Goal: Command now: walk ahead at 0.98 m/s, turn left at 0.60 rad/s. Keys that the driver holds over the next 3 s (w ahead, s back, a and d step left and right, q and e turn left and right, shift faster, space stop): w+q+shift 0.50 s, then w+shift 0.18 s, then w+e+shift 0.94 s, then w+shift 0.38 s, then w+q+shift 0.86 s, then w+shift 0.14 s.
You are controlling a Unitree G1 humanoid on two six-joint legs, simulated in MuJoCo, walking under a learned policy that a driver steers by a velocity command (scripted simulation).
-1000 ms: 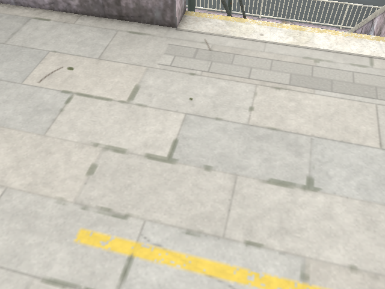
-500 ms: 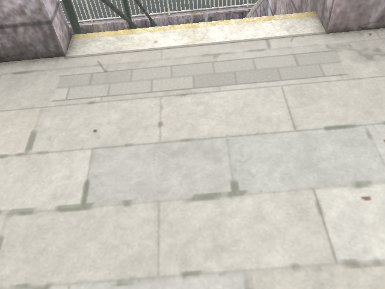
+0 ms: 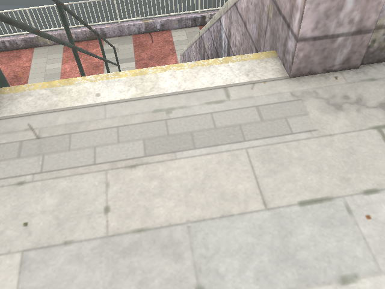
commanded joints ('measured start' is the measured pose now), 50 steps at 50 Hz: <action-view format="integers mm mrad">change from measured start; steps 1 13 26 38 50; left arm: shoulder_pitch -30 -312 -23 139 31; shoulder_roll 92 173 123 308 71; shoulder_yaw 17 67 73 60 36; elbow -140 -337 -105 25 -81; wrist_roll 13 -36 -3 -9 -47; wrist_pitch -39 -25 17 58 117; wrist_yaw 3 39 11 33 12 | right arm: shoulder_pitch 13 172 -79 164 -33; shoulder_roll -47 -73 12 -208 -24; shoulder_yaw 3 -8 42 -48 -1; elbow -66 -41 -264 -233 -72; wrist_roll -1 52 28 24 -22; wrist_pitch -19 17 87 50 -31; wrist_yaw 0 -45 -10 -3 -8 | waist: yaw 82 15 17 -274 66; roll -90 109 -53 -148 49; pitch -30 -35 42 -201 78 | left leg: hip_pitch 223 138 -483 533 135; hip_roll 284 185 367 191 389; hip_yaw -614 -510 -145 -20 41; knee -345 -58 805 120 -377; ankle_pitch -214 160 -55 62 122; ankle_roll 199 21 -98 70 -35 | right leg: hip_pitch -360 105 176 128 -420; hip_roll -97 7 -300 -282 -230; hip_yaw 73 -13 -5 -209 29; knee -60 -928 -1196 -522 -142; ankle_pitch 36 320 249 1183 277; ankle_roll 10 116 -54 -8 46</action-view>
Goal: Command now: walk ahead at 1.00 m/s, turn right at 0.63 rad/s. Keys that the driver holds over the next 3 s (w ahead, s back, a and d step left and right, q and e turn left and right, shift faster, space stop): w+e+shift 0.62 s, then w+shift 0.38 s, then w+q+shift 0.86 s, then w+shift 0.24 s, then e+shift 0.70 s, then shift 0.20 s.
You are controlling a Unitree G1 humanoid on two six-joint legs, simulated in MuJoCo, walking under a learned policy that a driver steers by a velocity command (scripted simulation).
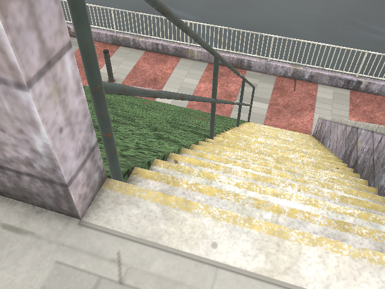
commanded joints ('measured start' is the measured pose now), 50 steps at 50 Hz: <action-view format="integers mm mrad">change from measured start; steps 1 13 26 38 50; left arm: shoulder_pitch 24 460 115 -55 -422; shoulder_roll -4 235 58 6 13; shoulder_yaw -2 98 35 -13 -29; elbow -49 13 -136 -267 -403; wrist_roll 11 10 20 17 38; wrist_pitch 12 45 0 28 -13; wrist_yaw -7 -35 32 27 -44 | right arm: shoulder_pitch -165 -274 -461 -109 313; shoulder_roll -48 -102 -10 -87 -89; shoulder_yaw -3 9 51 3 42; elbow -79 -113 -343 -249 -10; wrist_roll -10 15 -16 33 13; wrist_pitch -31 7 -11 -45 51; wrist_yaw -15 -43 -54 -13 -68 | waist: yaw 77 331 88 25 -194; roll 101 -120 14 28 201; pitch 130 -39 18 108 89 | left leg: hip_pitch -160 -352 -347 -234 278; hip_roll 230 51 31 327 240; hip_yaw -56 19 -212 -834 -513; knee -266 1117 329 50 406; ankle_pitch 302 175 346 27 134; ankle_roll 68 -34 -91 240 92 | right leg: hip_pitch -44 900 206 -146 -607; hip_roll -29 150 238 161 58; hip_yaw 31 -38 266 143 67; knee -95 -558 -877 364 -242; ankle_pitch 176 115 40 -224 183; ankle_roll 7 -218 -212 -30 -53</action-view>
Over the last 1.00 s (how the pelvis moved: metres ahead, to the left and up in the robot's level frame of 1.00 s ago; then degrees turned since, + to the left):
0.79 0.24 0.01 28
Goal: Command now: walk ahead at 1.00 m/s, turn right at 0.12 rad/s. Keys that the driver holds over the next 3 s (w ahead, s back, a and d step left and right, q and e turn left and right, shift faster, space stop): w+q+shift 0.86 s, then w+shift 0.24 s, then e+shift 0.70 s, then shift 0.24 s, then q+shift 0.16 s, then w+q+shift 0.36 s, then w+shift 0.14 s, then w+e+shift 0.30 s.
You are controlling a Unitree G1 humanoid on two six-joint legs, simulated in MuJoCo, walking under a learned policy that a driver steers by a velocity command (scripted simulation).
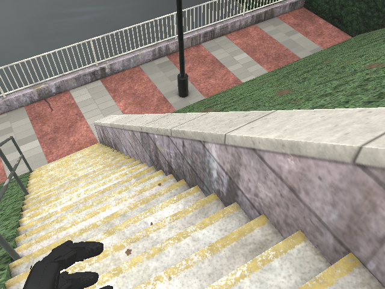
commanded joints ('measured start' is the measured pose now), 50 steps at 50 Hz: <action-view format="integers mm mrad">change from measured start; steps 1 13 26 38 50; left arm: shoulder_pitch -302 474 143 114 595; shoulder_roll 24 34 133 -6 -2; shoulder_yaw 11 59 67 52 43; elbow -146 266 269 35 227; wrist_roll -6 5 -1 16 20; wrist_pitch -29 -57 -65 -38 -33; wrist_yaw -28 -57 63 58 -40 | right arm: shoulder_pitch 209 54 -190 -322 -250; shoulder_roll -78 32 -80 -87 210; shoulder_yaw -21 -67 -89 -56 18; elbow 17 0 -130 -155 -163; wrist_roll -10 55 22 -36 -4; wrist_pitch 23 2 112 45 45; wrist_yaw -32 -41 31 -37 -39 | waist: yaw -118 131 28 256 235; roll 192 -184 -62 -71 -497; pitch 136 1 69 -114 40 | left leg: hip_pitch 460 -766 -223 -366 -1031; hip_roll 192 -30 -31 97 -395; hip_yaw -373 -245 110 -677 -315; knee -47 927 258 -67 1627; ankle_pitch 497 295 1191 944 -308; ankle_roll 196 95 96 409 137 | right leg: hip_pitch -573 761 243 133 1195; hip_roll -61 -276 -282 25 -177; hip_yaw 65 183 -185 82 236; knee -151 -379 -80 262 -307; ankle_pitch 10 379 -213 123 1093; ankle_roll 10 4 97 204 -77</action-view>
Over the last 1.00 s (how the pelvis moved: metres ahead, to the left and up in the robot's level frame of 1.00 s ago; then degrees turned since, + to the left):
0.75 -0.22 -0.05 -43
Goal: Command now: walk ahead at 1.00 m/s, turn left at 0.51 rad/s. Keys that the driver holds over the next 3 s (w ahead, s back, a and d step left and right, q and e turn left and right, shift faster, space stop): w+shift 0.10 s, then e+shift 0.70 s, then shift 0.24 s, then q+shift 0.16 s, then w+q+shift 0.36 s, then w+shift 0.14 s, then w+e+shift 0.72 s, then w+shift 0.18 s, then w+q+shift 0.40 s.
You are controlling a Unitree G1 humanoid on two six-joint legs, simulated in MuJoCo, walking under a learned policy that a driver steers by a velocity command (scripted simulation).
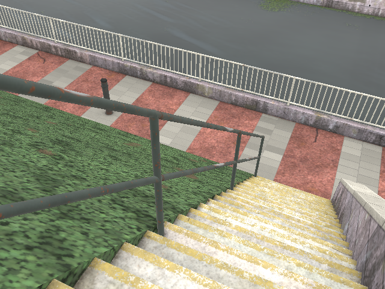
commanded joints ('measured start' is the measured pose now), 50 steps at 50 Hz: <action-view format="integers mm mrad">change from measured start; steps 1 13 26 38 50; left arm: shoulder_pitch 390 430 219 -49 147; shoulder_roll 27 33 -1 2 187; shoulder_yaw -27 -28 -10 -47 -3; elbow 144 290 204 -206 90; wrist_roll -7 -58 -52 -42 -14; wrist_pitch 20 61 98 249 121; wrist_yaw -44 110 92 102 -18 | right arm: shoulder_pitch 26 -373 338 -184 -288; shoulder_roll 150 15 -109 -167 -161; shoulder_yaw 64 37 -64 41 -9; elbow -166 -281 -64 -129 -200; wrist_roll -5 -9 -51 -32 51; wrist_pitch -49 -56 -47 17 48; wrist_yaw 33 84 67 -44 -26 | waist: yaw -29 53 -271 74 10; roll -463 -64 120 158 -145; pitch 87 159 -84 49 182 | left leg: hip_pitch -946 -511 992 72 -693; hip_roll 41 383 597 704 272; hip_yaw -44 61 124 282 -132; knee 613 -886 -1467 -1380 -288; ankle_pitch -153 960 2003 642 237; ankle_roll -16 -150 -99 -30 -115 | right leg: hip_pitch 614 161 -572 -644 -52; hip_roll -282 -83 248 -69 -360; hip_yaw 248 433 108 22 686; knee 233 194 1357 1041 -202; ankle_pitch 1186 -20 -956 50 -362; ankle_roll -211 -227 42 100 -311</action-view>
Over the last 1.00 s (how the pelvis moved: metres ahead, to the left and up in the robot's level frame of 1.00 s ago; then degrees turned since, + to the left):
0.62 0.01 -0.53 45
